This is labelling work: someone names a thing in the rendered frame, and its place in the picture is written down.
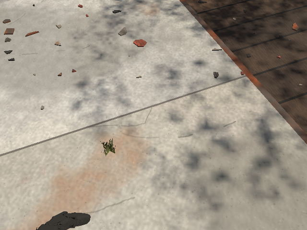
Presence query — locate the robot left hand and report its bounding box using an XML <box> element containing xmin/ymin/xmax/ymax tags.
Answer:
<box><xmin>36</xmin><ymin>211</ymin><xmax>91</xmax><ymax>230</ymax></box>

